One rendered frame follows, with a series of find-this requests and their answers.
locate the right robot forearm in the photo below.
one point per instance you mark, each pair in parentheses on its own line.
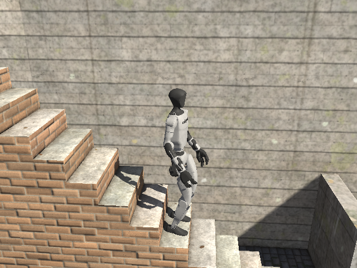
(168,148)

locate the robot left foot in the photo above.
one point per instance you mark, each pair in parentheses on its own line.
(185,219)

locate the robot left hand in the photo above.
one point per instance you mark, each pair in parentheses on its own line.
(201,153)

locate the left robot forearm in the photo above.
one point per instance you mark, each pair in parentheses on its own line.
(192,142)

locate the robot right hand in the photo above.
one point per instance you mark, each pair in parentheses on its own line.
(185,177)

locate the robot right upper arm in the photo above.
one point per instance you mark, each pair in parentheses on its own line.
(171,123)

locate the right robot shin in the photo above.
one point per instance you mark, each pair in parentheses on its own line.
(180,212)

